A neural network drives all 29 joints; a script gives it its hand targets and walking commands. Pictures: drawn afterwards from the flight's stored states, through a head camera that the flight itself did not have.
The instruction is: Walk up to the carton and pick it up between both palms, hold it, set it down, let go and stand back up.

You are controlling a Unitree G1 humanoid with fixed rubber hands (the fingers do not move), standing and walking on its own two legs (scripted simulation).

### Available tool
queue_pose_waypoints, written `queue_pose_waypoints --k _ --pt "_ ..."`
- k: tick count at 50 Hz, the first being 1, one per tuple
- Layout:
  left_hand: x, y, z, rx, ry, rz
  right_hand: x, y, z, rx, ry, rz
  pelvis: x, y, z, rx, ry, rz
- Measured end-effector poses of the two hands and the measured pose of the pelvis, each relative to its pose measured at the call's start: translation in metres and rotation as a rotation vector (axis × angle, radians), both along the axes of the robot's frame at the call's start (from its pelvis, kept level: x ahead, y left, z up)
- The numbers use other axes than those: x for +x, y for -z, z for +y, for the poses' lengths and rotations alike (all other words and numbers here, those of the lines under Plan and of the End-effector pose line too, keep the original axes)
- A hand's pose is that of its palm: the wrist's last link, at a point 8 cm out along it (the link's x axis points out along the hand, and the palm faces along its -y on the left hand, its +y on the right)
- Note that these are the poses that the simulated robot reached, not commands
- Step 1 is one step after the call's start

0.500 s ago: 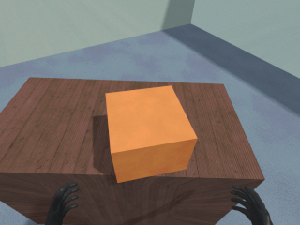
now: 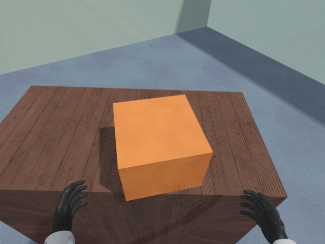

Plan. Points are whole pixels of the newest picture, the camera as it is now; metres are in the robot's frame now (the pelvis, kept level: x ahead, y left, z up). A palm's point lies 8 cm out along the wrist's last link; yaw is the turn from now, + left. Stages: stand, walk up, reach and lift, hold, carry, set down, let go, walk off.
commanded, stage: reach and lift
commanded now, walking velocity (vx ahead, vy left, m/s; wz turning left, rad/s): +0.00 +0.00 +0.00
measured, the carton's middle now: (157, 144) +0.43 +0.03 -0.02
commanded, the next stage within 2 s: none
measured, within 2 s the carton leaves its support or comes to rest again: neither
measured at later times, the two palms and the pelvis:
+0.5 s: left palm (68, 190) +0.24 +0.22 +0.05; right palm (253, 181) +0.28 -0.21 +0.03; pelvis +0.00 +0.00 +0.00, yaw +0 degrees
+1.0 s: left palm (71, 154) +0.31 +0.23 +0.08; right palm (232, 136) +0.39 -0.17 +0.07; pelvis +0.00 +0.00 +0.00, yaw +0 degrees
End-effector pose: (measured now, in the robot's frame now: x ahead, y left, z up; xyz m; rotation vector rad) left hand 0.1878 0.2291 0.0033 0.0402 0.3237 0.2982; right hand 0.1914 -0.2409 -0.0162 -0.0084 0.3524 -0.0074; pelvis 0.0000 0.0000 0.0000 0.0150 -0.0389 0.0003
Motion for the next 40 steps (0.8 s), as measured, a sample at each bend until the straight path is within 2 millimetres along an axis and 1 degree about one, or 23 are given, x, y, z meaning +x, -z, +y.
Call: queue_pose_waypoints --k 5,11,17,22,26,30,33,36,40 --pt "0.018 -0.005 -0.003 -0.017 0.001 0.006 0.016 -0.008 0.005 0.010 -0.015 -0.011 -0.002 0.000 -0.001 0.001 0.000 0.010" --pt "0.040 -0.019 -0.006 -0.021 0.014 -0.002 0.048 -0.027 0.016 0.018 -0.037 -0.062 0.001 0.000 -0.001 0.001 0.000 0.020" --pt "0.048 -0.032 -0.006 -0.004 0.023 0.007 0.075 -0.039 0.024 0.027 -0.033 -0.080 0.004 -0.001 0.000 -0.001 0.000 0.030" --pt "0.050 -0.039 -0.006 -0.001 0.041 0.026 0.087 -0.045 0.029 0.037 -0.018 -0.088 0.003 -0.002 0.002 -0.004 0.000 0.033" --pt "0.054 -0.049 -0.005 -0.007 0.047 0.006 0.094 -0.053 0.034 0.041 -0.018 -0.104 -0.001 -0.003 0.003 -0.006 0.000 0.028" --pt "0.063 -0.066 -0.004 -0.012 0.050 -0.041 0.103 -0.065 0.042 0.042 -0.041 -0.122 -0.008 -0.002 0.004 -0.007 0.000 0.019" --pt "0.073 -0.076 -0.004 -0.013 0.054 -0.064 0.113 -0.075 0.050 0.038 -0.068 -0.129 -0.013 -0.002 0.005 -0.008 0.000 0.020" --pt "0.085 -0.077 -0.002 -0.014 0.052 -0.040 0.128 -0.081 0.056 0.032 -0.094 -0.116 -0.017 -0.002 0.005 -0.008 0.000 0.031" --pt "0.096 -0.068 0.001 -0.024 0.041 0.032 0.152 -0.079 0.062 0.020 -0.119 -0.066 -0.018 -0.002 0.005 -0.008 0.000 0.058"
